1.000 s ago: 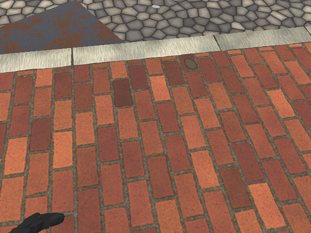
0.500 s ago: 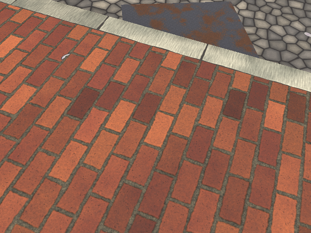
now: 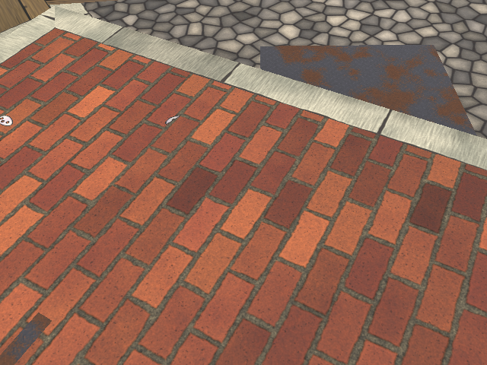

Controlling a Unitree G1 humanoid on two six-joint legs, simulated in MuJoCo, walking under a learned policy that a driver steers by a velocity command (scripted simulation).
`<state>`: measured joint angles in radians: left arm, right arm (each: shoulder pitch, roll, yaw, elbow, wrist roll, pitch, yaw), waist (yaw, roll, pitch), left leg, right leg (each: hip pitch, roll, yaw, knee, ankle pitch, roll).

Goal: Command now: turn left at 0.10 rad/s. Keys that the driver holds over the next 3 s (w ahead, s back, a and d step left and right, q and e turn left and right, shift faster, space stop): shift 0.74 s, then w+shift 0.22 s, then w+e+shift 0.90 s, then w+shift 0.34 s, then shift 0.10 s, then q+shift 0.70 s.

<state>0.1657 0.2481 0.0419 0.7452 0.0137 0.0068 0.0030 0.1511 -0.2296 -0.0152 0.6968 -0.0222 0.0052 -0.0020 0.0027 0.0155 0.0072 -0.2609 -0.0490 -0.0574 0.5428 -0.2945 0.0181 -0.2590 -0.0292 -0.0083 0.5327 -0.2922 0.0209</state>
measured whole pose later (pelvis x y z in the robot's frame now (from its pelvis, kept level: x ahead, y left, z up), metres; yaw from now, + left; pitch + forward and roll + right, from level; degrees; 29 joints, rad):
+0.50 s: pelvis +0.01 -0.03 +0.00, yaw +1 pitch -1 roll +0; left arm 0.17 0.23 0.01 0.85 0.01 -0.02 0.01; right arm 0.20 -0.22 -0.05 0.87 -0.01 0.03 -0.04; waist 0.00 0.00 0.03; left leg -0.19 -0.02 -0.08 0.51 -0.30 -0.02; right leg -0.20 0.00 -0.03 0.52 -0.31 -0.02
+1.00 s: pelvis +0.05 +0.00 +0.01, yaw +0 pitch +2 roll +0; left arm 0.35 0.28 0.05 0.98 -0.03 -0.07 0.02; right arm 0.18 -0.25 -0.07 0.97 0.03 -0.09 0.00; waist 0.04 -0.04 -0.03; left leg -0.41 0.07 0.03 0.71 -0.31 0.01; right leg -0.08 -0.03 0.00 0.31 -0.26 -0.02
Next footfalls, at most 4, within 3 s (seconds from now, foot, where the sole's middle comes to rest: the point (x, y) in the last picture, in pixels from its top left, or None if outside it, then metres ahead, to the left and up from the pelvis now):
1.08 left None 0.14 0.16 -0.77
1.56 right None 0.50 -0.13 -0.77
1.98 left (326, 233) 0.93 -0.22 -0.77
2.42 right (464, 220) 0.98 -0.69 -0.77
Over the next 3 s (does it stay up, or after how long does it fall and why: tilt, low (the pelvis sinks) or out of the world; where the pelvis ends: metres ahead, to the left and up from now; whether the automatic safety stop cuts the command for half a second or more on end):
stays up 1.01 -0.52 0.00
